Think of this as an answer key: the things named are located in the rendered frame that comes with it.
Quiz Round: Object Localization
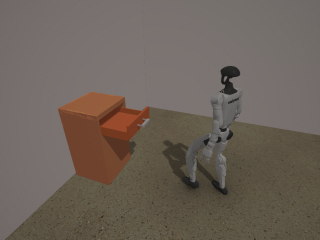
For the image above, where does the right robot thigh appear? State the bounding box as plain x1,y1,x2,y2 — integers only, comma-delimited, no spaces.
215,129,234,165

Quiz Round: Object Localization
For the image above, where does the left robot hand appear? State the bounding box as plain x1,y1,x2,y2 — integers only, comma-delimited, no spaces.
200,147,213,164

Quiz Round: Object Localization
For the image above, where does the right robot forearm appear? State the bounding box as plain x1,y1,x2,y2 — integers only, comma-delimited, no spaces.
228,113,240,126

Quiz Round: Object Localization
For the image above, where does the robot right upper arm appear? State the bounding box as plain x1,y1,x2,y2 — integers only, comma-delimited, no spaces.
234,88,243,115

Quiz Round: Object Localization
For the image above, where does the handle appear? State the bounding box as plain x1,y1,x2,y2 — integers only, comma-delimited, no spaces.
137,118,150,128

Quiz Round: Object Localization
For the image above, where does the robot right shin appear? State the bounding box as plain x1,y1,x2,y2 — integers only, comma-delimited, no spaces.
215,156,227,188

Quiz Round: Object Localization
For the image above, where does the robot left upper arm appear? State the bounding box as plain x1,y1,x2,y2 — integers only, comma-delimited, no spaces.
210,93,224,127

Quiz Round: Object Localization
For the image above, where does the left robot forearm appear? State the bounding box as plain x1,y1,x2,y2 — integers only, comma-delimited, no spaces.
206,120,221,150

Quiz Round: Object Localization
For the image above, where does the drawer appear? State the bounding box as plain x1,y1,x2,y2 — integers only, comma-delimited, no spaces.
99,106,150,141

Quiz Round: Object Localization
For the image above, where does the cabinet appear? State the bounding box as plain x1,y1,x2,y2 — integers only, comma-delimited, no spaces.
58,92,131,185

